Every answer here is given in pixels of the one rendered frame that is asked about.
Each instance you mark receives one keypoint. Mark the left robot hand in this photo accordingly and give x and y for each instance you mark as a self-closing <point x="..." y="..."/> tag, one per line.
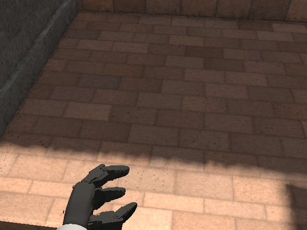
<point x="89" y="195"/>

